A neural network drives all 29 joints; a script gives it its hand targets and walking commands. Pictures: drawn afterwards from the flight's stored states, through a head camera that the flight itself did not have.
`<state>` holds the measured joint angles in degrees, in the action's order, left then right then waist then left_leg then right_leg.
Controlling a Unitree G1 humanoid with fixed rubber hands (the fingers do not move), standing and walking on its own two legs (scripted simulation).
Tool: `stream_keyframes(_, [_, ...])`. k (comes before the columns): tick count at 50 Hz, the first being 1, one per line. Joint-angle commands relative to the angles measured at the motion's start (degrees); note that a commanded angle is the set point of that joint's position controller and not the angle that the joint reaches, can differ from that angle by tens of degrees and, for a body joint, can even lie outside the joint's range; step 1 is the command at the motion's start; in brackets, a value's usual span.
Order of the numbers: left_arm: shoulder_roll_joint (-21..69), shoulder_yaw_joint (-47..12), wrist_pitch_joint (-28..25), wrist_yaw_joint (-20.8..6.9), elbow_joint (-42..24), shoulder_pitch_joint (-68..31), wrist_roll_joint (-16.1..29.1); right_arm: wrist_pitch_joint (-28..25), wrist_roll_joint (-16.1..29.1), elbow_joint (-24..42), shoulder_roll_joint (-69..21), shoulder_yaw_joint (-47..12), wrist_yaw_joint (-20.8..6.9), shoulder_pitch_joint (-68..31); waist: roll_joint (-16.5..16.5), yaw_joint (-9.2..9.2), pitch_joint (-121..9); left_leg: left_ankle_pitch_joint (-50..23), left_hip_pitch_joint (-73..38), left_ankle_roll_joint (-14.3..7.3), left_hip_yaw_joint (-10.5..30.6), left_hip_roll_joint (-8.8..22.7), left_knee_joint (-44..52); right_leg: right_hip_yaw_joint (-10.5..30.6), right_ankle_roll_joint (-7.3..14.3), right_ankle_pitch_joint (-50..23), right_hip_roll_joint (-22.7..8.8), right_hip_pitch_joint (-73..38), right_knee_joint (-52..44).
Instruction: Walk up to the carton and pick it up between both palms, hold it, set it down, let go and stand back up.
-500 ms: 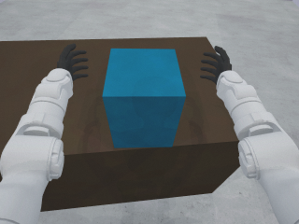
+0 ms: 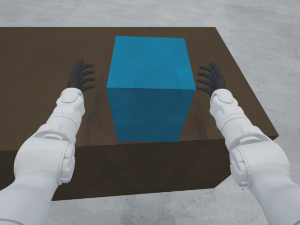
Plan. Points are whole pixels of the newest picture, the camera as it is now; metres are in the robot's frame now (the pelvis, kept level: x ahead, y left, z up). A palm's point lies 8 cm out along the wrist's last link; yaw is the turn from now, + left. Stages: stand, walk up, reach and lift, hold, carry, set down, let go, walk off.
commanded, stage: reach and lift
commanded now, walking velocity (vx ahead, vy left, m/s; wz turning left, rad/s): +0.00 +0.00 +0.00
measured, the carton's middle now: (149, 92) +0.48 +0.03 +0.06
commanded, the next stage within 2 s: none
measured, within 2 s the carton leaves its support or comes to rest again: leaves its support in 1.72 s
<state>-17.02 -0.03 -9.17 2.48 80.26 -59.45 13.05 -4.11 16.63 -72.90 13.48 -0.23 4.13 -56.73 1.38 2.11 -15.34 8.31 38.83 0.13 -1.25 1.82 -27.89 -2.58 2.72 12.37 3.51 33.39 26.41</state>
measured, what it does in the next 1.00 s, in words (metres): stands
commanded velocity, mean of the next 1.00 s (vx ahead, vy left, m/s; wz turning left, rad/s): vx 0.00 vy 0.00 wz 0.00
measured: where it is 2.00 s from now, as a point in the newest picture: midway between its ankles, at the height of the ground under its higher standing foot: outside the picture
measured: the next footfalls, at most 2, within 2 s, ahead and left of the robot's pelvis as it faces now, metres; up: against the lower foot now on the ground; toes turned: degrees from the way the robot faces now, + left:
none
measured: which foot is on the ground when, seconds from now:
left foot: down 0.00-1.00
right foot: down 0.00-1.00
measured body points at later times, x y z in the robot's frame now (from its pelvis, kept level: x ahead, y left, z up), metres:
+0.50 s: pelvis +0.00 +0.00 +0.00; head +0.06 +0.02 +0.45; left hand +0.46 +0.18 +0.09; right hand +0.47 -0.13 +0.10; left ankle +0.03 +0.12 -0.73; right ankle -0.02 -0.09 -0.73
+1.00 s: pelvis +0.02 +0.01 +0.02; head +0.06 +0.03 +0.47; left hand +0.45 +0.19 +0.10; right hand +0.45 -0.11 +0.10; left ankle +0.03 +0.11 -0.73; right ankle -0.01 -0.09 -0.73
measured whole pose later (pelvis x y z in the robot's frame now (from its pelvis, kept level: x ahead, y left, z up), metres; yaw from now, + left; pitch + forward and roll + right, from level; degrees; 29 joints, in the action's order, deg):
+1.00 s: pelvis +0.02 +0.01 +0.02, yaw -1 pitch +7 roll +0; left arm 2.9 32.8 -0.6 1.6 52.2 -47.6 -25.3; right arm -8.0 -29.9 -52.6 -9.2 40.9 1.8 -46.6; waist 2.9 2.8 -2.8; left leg 6.5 17.4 -0.6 -4.0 0.7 -16.7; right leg -1.9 1.7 9.9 1.9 12.4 14.9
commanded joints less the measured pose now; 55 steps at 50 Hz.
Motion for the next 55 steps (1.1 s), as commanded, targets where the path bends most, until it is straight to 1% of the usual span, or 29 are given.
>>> stream_keyframes(1, [-7.1,-0.8,-4.6,0.0,-11.2,-29.4,1.2,-4.7,0.7,8.9,9.8,0.9,-0.1,-28.4,-4.5,-0.46,-36.5,-23.3,-29.8,3.7,0.5,1.2,-4.0,-0.2,-3.7,-19.2,-1.9,-5.6,-0.3])
stream_keyframes(2, [-6.9,-0.4,-4.7,0.1,-11.9,-28.8,0.7,-4.8,1.5,9.0,9.5,0.3,-0.5,-28.0,-4.8,0.34,-36.0,-23.9,-30.4,3.8,0.7,1.2,-4.5,0.2,-3.4,-19.7,-2.0,-5.4,-0.5])
stream_keyframes(4, [-6.7,-1.3,-3.9,0.2,-9.6,-29.9,0.2,-4.1,1.9,5.5,10.1,0.2,-1.0,-29.8,-4.7,-1.35,-33.0,-22.9,-30.7,3.7,1.2,1.3,-4.4,-0.5,-3.3,-18.2,-2.0,-3.7,-0.8])
stream_keyframes(6, [-4.9,-1.2,-3.1,-0.6,-6.6,-28.3,0.4,-3.1,1.8,2.3,8.8,-1.0,-1.9,-28.2,-2.1,-0.55,-27.5,-19.3,-28.9,2.8,1.5,1.5,-3.3,-0.3,-3.3,-14.6,-2.5,-2.7,-1.8])
stream_keyframes(7, [-3.8,-0.7,-3.2,-0.7,-6.5,-27.8,-0.1,-3.5,1.8,3.5,7.9,-1.2,-2.0,-28.7,-1.6,0.55,-29.0,-21.0,-29.6,2.9,1.4,1.5,-3.2,-0.3,-3.5,-15.6,-2.3,-3.0,-1.5])
stream_keyframes(8, [-3.7,-0.2,-3.5,-0.8,-4.7,-26.1,-0.1,-3.6,1.7,1.9,7.7,-1.4,-2.2,-27.4,-0.9,0.18,-26.8,-20.0,-29.2,2.4,1.5,1.3,-2.9,0.1,-3.3,-15.3,-2.5,-3.2,-2.1])
stream_keyframes(9, [-4.2,0.5,-3.8,-0.9,-4.9,-26.2,-0.6,-4.0,0.5,3.9,6.5,-1.0,-2.1,-27.8,-0.2,0.20,-27.8,-18.8,-27.1,2.0,1.0,1.0,-2.3,0.3,-3.7,-15.7,-2.3,-4.4,-2.0])
stream_keyframes(10, [-4.7,0.5,-4.4,-0.8,-6.5,-27.1,-0.9,-4.2,0.8,4.7,6.5,-0.3,-1.7,-27.4,-2.2,0.28,-30.2,-19.6,-26.9,2.2,0.1,0.6,-1.7,0.4,-3.9,-17.8,-2.6,-6.8,-1.7])
stream_keyframes(13, [-4.0,2.3,-5.6,-1.0,-7.6,-26.6,-2.5,-4.9,-1.1,8.2,5.3,0.4,-0.7,-27.6,-0.6,-0.83,-30.8,-18.4,-23.7,2.4,-0.4,0.5,-1.1,0.8,-5.1,-21.8,-3.0,-11.5,-0.9])
stream_keyframes(14, [-4.4,2.9,-5.8,-1.0,-8.1,-27.4,-3.3,-4.9,-1.8,8.5,4.5,1.4,-0.3,-27.6,-1.6,-0.51,-31.6,-16.7,-22.3,1.8,-0.8,0.0,-0.6,1.4,-4.9,-21.3,-3.5,-12.8,-1.4])
stream_keyframes(15, [-4.7,3.9,-5.8,-1.0,-8.6,-28.1,-3.7,-4.9,-3.6,10.6,4.4,1.5,0.0,-28.4,-0.4,-0.34,-32.1,-15.5,-19.8,1.4,-0.6,0.1,0.5,1.6,-5.2,-22.0,-3.9,-14.6,-0.9])
stream_keyframes(17, [-4.3,6.0,-6.2,-0.1,-11.8,-28.3,-5.8,-5.6,-5.9,12.9,3.9,4.3,0.6,-27.8,-0.7,0.35,-35.2,-17.5,-20.7,1.5,-0.5,-0.1,0.8,1.9,-5.3,-24.3,-3.6,-16.1,-0.6])
stream_keyframes(20, [-3.2,8.6,-5.5,0.3,-13.3,-28.8,-8.8,-4.3,-8.5,13.0,1.4,6.1,0.7,-27.3,-1.7,-0.15,-33.2,-16.1,-20.9,1.8,-1.3,-0.2,1.7,2.3,-5.2,-23.3,-3.9,-18.1,-1.4])
stream_keyframes(21, [-2.2,9.6,-5.4,0.6,-15.4,-28.0,-10.3,-4.1,-8.9,14.8,-0.1,6.0,1.0,-26.3,-2.3,1.25,-35.1,-16.5,-20.9,1.6,-2.3,-0.5,1.9,3.1,-5.2,-25.1,-4.4,-20.6,-1.5])
stream_keyframes(23, [-1.1,11.6,-5.1,1.0,-16.1,-28.4,-12.2,-4.0,-11.8,15.2,-0.8,8.4,1.4,-26.6,-1.9,0.51,-34.3,-15.6,-20.4,1.8,-1.8,-0.5,3.7,3.4,-5.5,-24.6,-3.9,-21.3,-2.1])
stream_keyframes(25, [1.9,12.7,-4.5,1.7,-19.0,-27.9,-14.4,-4.2,-14.3,17.0,-1.9,11.3,1.6,-25.8,-2.7,0.97,-35.5,-19.2,-24.6,2.4,-2.2,-0.1,3.4,2.3,-4.9,-25.3,-3.8,-21.0,-2.5])
stream_keyframes(27, [5.0,14.0,-3.2,1.2,-19.1,-28.2,-16.8,-3.9,-17.2,16.2,-6.0,13.7,1.6,-25.1,-2.6,0.20,-31.7,-20.0,-27.3,3.0,-2.4,0.3,2.2,1.9,-4.7,-22.5,-3.1,-18.1,-4.3])
stream_keyframes(29, [8.4,16.7,-2.0,0.3,-20.4,-26.6,-20.8,-3.6,-20.4,15.6,-9.0,16.2,1.0,-23.4,-3.9,0.82,-28.5,-22.5,-29.5,3.3,-2.8,0.0,3.2,1.3,-3.9,-22.0,-2.9,-18.9,-5.8])
stream_keyframes(30, [9.0,17.8,-1.4,-0.2,-20.7,-26.4,-22.7,-4.0,-23.4,16.8,-10.0,17.9,0.4,-23.6,-2.4,0.87,-28.9,-23.8,-31.8,2.9,-2.3,0.1,3.6,0.6,-4.1,-22.4,-2.6,-20.1,-6.2])
stream_keyframes(34, [20.2,23.2,0.3,-2.5,-23.0,-24.5,-30.9,-4.8,-33.9,19.5,-22.0,22.7,-3.3,-22.4,-2.0,1.18,-23.1,-24.0,-35.5,2.9,-3.5,0.0,5.7,-0.1,-4.3,-20.2,-2.7,-21.4,-9.1])
stream_keyframes(37, [34.4,22.5,2.2,-5.1,-24.4,-23.6,-36.1,-5.1,-41.8,20.3,-36.5,25.2,-7.5,-23.4,-1.6,1.13,-21.6,-25.4,-38.3,2.8,-4.8,-0.4,7.1,-1.5,-3.8,-19.8,-2.2,-24.5,-10.5])
stream_keyframes(38, [37.4,24.3,2.9,-6.0,-24.0,-21.1,-38.2,-5.1,-44.9,20.9,-39.4,26.6,-8.5,-21.6,-0.8,1.41,-20.7,-25.6,-38.4,1.9,-5.3,-0.4,7.5,-1.5,-4.1,-21.3,-2.4,-26.0,-10.4])
stream_keyframes(40, [39.7,23.6,4.1,-6.6,-24.7,-18.2,-39.4,-5.4,-47.6,22.0,-41.9,26.8,-9.7,-20.7,-0.4,1.27,-20.8,-27.8,-41.2,2.1,-5.8,-0.2,7.3,-2.1,-4.9,-24.4,-2.5,-27.3,-9.6])
stream_keyframes(43, [40.8,23.0,4.9,-6.4,-27.2,-16.6,-39.3,-5.6,-48.4,21.6,-42.8,27.1,-9.9,-17.6,0.0,0.72,-19.0,-27.1,-40.1,1.6,-6.1,0.2,7.7,-2.4,-5.2,-24.2,-3.0,-29.7,-9.7])
stream_keyframes(46, [42.1,21.1,6.1,-6.4,-28.6,-15.6,-39.1,-6.1,-49.0,19.6,-42.6,27.0,-9.9,-16.1,-2.3,0.07,-16.0,-30.7,-44.4,2.2,-5.4,0.7,6.8,-3.0,-4.9,-21.7,-2.4,-25.7,-9.8])
stream_keyframes(49, [43.9,20.2,7.0,-6.2,-31.6,-15.3,-39.3,-6.7,-48.2,18.8,-42.8,27.4,-10.3,-17.1,-5.8,0.84,-15.1,-36.2,-49.1,3.4,-5.8,1.4,4.7,-3.7,-4.3,-18.2,-1.7,-20.5,-11.1])
stream_keyframes(52, [43.9,20.2,8.0,-6.3,-31.7,-12.3,-38.8,-7.0,-48.4,19.6,-41.8,27.7,-10.4,-16.8,-4.2,1.08,-15.2,-38.8,-51.6,3.2,-5.3,1.6,3.7,-3.8,-3.9,-16.3,-1.5,-18.9,-11.8])
stream_keyframes(54, [43.7,22.2,8.2,-6.2,-33.1,-13.6,-39.3,-7.1,-47.5,19.7,-43.5,27.1,-10.1,-16.6,-4.2,2.14,-14.7,-35.0,-48.3,1.8,-6.0,1.0,4.5,-3.3,-4.1,-17.5,-2.1,-21.2,-11.1])
stream_keyframes(55, [43.8,21.2,8.4,-6.4,-33.2,-12.5,-39.2,-7.1,-48.0,20.8,-43.7,26.3,-10.2,-16.7,-3.2,1.33,-14.3,-32.6,-45.8,1.7,-6.0,0.6,5.2,-3.1,-4.4,-19.5,-2.3,-24.3,-10.8])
